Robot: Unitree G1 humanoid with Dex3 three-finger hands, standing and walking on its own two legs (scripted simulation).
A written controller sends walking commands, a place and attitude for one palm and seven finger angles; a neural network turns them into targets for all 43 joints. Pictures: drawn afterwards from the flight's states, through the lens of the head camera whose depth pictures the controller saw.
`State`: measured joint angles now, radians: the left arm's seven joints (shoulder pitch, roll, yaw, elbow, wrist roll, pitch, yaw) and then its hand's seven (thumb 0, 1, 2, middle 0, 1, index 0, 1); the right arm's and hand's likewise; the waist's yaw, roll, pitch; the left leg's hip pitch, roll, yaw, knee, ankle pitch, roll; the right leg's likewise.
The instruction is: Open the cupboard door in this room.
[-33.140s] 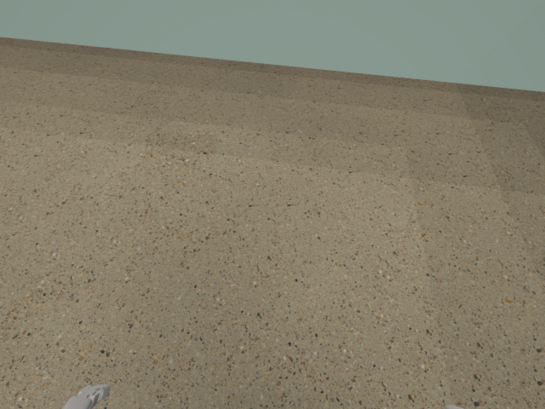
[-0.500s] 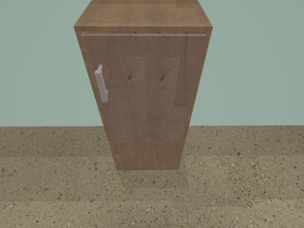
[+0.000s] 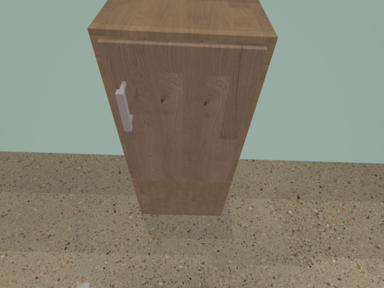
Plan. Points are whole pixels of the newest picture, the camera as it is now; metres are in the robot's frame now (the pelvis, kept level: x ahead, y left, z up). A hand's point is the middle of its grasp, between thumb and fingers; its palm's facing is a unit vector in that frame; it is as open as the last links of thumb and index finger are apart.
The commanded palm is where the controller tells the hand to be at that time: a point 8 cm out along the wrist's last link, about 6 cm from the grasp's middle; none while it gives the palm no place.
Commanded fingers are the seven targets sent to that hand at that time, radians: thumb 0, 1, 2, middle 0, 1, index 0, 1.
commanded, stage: raise the hand with hooked fingers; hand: left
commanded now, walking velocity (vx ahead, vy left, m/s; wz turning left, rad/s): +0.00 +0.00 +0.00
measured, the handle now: (126, 107) +0.55 +0.22 +0.05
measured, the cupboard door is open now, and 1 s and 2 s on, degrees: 0 0 0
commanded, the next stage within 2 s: move the hooked fingers beside the handle in 2.00 s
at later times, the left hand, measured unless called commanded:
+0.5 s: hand out of the picture +0.13 +0.19 -0.01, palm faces +0.19 -0.98 -0.11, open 9.7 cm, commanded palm +0.13 +0.24 -0.02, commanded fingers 0.00 0.18 0.59 -0.25 -0.76 -0.25 -0.76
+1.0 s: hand (83, 240) +0.21 +0.23 +0.00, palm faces +0.01 -1.00 -0.03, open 12.7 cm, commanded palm +0.18 +0.29 +0.02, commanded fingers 0.00 -0.41 0.34 -0.29 -1.14 -0.29 -1.14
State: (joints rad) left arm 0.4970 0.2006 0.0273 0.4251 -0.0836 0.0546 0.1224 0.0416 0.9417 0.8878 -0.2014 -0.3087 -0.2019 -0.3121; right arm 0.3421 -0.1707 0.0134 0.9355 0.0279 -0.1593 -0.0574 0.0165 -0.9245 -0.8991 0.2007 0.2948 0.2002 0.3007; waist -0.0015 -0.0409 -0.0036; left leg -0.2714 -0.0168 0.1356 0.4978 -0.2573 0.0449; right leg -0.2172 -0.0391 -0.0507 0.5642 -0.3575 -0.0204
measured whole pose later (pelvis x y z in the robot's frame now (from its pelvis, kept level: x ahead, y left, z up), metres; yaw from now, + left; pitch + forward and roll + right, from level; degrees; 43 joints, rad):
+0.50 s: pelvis -0.04 -0.06 -0.09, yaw +5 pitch +12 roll -2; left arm 0.40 0.26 0.28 0.05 -0.36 -0.59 -0.38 0.02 0.40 0.68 -0.23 -0.62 -0.23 -0.63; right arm 0.13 -0.26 -0.02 0.58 0.02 -0.23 -0.07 0.01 -0.91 -0.90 0.20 0.29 0.20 0.30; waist 0.06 0.01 -0.12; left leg -0.91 0.06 -0.06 1.15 -0.45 -0.02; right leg -0.75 0.04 -0.19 1.12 -0.60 -0.10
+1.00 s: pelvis -0.04 -0.01 -0.05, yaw +0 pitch +11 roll -2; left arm 0.23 0.32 0.33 0.22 -0.36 -0.37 -0.42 0.00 -0.19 0.43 -0.27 -1.00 -0.27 -1.00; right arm 0.30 -0.30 -0.03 0.62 0.05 -0.23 -0.09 0.02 -0.91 -0.90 0.20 0.29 0.20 0.30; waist -0.02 0.01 -0.10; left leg -0.74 0.02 0.02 0.94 -0.39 0.03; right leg -0.63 0.03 -0.04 0.91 -0.47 -0.02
